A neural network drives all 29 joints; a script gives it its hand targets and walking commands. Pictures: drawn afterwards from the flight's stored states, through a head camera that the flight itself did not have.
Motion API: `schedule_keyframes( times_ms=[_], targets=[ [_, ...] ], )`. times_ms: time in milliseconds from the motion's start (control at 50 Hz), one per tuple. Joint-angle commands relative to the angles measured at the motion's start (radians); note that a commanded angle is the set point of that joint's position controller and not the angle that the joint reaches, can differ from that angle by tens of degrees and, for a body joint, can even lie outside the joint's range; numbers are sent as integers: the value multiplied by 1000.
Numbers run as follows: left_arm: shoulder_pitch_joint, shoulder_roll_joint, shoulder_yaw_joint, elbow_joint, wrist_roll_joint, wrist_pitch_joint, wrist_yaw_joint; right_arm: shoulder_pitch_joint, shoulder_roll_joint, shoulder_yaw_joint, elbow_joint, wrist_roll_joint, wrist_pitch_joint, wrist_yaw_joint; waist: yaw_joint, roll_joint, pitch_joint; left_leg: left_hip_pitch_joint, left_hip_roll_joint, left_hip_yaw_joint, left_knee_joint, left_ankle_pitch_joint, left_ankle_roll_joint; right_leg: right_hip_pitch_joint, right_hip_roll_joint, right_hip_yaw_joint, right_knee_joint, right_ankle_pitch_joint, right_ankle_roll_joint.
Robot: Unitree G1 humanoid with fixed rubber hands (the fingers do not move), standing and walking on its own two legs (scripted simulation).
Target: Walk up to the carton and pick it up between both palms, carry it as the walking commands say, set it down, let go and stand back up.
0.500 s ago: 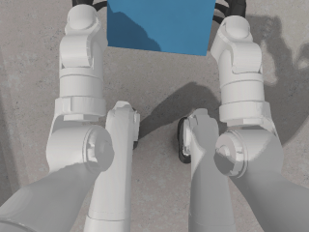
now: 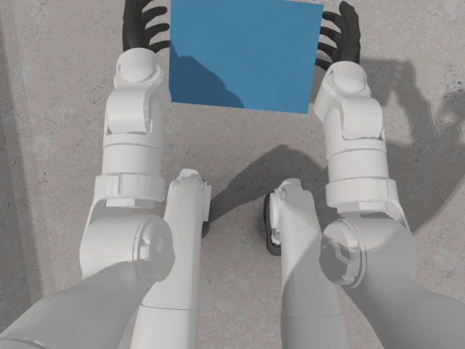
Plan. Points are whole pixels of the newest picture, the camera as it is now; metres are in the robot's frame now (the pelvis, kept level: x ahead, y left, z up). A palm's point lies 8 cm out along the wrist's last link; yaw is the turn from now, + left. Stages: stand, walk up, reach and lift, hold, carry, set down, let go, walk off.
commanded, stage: reach and lift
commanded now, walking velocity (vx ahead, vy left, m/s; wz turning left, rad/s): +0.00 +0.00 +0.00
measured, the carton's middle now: (239, 62) +0.52 +0.03 -0.15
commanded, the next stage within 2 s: none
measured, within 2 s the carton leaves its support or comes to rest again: neither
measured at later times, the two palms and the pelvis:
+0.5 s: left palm (94, 17) +0.47 +0.17 +0.06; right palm (387, 45) +0.48 -0.11 +0.04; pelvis +0.06 +0.00 +0.07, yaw +1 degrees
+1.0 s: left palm out of the picture +0.46 +0.16 +0.12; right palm (443, 30) +0.46 -0.12 +0.10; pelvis +0.12 +0.01 +0.15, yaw +0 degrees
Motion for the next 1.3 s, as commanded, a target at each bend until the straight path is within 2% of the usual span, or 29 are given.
schedule_keyframes(
  times_ms=[0, 80, 100, 140, 220, 240, 340, 360, 380, 440, 460, 480, 520, 540, 560, 580, 620, 660, 720, 740, 760, 860, 940, 960, 1000, 1100, 1120, 1160, 1280],
  targets=[
    [-550, -1174, -618, 116, -206, 11, -424, -890, 1046, 699, -154, 201, -65, 472, 22, -29, -2336, 613, -145, 155, -176, 57, 45, 457, 115, -109, -228, 30, 1],
    [-586, -1182, -693, 20, -224, -5, -432, -849, 1075, 709, -194, 206, -80, 469, 3, 13, -2429, 708, -143, 143, -184, 148, 36, 506, 113, -108, -248, 130, -1],
    [-569, -1152, -618, 104, -170, -6, -430, -774, 1072, 637, -34, 159, -64, 474, 14, -6, -2235, 568, -143, 152, -190, 72, 42, 439, 106, -99, -252, 64, -4],
    [-578, -1205, -715, -50, -208, -11, -430, -811, 1148, 680, -169, 197, -75, 480, 4, 21, -2396, 756, -146, 125, -229, 181, 35, 498, 119, -123, -263, 146, -10],
    [-499, -1191, -610, 132, -157, -9, -432, -745, 1115, 607, -29, 127, -78, 480, -4, 4, -2045, 616, -140, 134, -249, 78, 33, 396, 111, -107, -301, 49, -1],
    [-515, -1245, -694, -10, -197, -16, -427, -759, 1136, 681, -186, 176, -91, 479, 10, 57, -2218, 789, -151, 115, -271, 162, 32, 518, 113, -100, -302, 145, -2],
    [-368, -1252, -543, 169, -101, -24, -450, -585, 1131, 527, -14, 68, -101, 493, -37, 19, -1753, 601, -152, 114, -347, 133, 33, 437, 102, -93, -378, 131, -12],
    [-297, -1249, -507, 244, -76, -30, -454, -575, 1172, 527, 33, 70, -108, 491, 9, -5, -1657, 572, -144, 129, -328, 162, 31, 459, 85, -68, -423, 136, -10],
    [-334, -1259, -524, 194, -102, -41, -457, -512, 1142, 480, 28, 58, -116, 496, -48, -7, -1665, 617, -144, 98, -370, 176, 35, 448, 93, -69, -428, 164, -18],
    [-161, -1211, -320, 409, 33, -44, -470, -445, 1147, 375, 158, -20, -120, 496, 8, -56, -1344, 506, -136, 102, -431, 31, 63, 402, 73, -51, -507, 21, -12],
    [-172, -1174, -334, 366, 43, -62, -478, -458, 1165, 404, 112, 2, -137, 498, 72, -4, -1372, 493, -137, 123, -443, 110, 65, 447, 63, -36, -515, 104, -21],
    [-150, -1265, -393, 316, -13, -70, -479, -399, 1201, 441, 77, -2, -142, 493, -10, -42, -1477, 606, -145, 101, -477, 176, 67, 565, 79, -51, -543, 180, -16],
    [-64, -1208, -248, 455, 71, -64, -478, -351, 1107, 287, 181, -92, -144, 490, 11, -23, -1151, 492, -131, 110, -512, 26, 64, 425, 73, -64, -600, 19, -19],
    [-56, -1174, -252, 448, 102, -83, -486, -415, 1121, 362, 125, -52, -154, 499, 84, 14, -1226, 539, -134, 117, -543, 38, 76, 441, 67, -40, -588, 39, -24],
    [-77, -1179, -282, 362, 64, -73, -481, -267, 1107, 333, 178, -83, -132, 504, -1, -35, -1230, 572, -123, 110, -567, 61, 64, 532, 83, -60, -639, 69, -22],
    [-55, -1168, -253, 413, 93, -71, -486, -323, 1081, 290, 179, -113, -141, 503, 21, 28, -1134, 508, -122, 114, -583, -6, 73, 461, 69, -45, -631, 17, -35],
    [-71, -1179, -343, 301, 31, -92, -479, -233, 1125, 327, 195, -105, -138, 508, -23, -47, -1201, 625, -118, 97, -615, 172, 68, 549, 66, -40, -676, 176, -25],
    [41, -1209, -385, 258, 57, -101, -470, -164, 1165, 364, 90, -100, -164, 504, 32, -13, -1306, 742, -118, 74, -644, 365, 59, 608, 91, -38, -674, 340, -31],
    [68, -1205, -458, 206, 36, -116, -458, -75, 1122, 387, 103, -92, -179, 521, -13, 24, -1297, 788, -115, 78, -647, 412, 45, 557, 80, -30, -686, 363, -33],
    [37, -1205, -558, 74, 0, -132, -456, -111, 1178, 501, 10, -33, -182, 523, 46, 38, -1431, 883, -120, 59, -678, 487, 47, 663, 81, -9, -706, 428, -37],
    [36, -1216, -540, 49, 17, -117, -457, -68, 1165, 468, 25, -68, -171, 529, -16, -5, -1499, 893, -115, 52, -676, 525, 35, 704, 98, -35, -687, 489, -31],
    [205, -1193, -540, 151, 31, -85, -468, -29, 1117, 534, -37, -52, -163, 514, 23, 22, -1340, 868, -120, 80, -706, 524, 27, 707, 81, -12, -745, 510, -21],
    [173, -1247, -720, -79, -62, -105, -468, 68, 1209, 650, -118, -5, -157, 520, -6, 24, -1504, 1083, -113, 74, -756, 666, 30, 845, 78, -3, -812, 611, -18],
    [258, -1200, -634, 18, 6, -89, -469, 102, 1191, 612, -60, -26, -143, 526, 46, -8, -1366, 1063, -97, 73, -756, 651, 32, 704, 86, -22, -804, 545, -13],
    [334, -1222, -560, 135, 34, -64, -473, 45, 1142, 583, -77, -59, -144, 524, 9, -12, -1259, 989, -110, 81, -794, 578, 26, 763, 68, -4, -866, 542, -25],
    [208, -1194, -599, 3, -6, -42, -477, 93, 1186, 582, -31, -59, -98, 526, 6, -25, -1207, 1069, -100, 76, -864, 444, 46, 907, 57, -5, -941, 411, -33],
    [346, -1177, -534, 86, 13, -25, -471, 35, 1190, 623, -98, -29, -94, 521, 80, -49, -1152, 1060, -103, 87, -864, 446, 59, 892, 56, -19, -932, 395, -23],
    [223, -1166, -535, 96, 3, -10, -482, 50, 1168, 556, -19, -53, -68, 520, 12, -68, -1078, 1025, -100, 89, -880, 275, 67, 880, 55, -22, -969, 225, -25],
    [181, -1185, -507, 99, -2, 38, -502, 28, 1170, 503, 17, -46, -23, 531, 19, 24, -1063, 1081, -97, 89, -926, 340, 55, 1001, 48, -3, -1003, 305, -42]
  ],
)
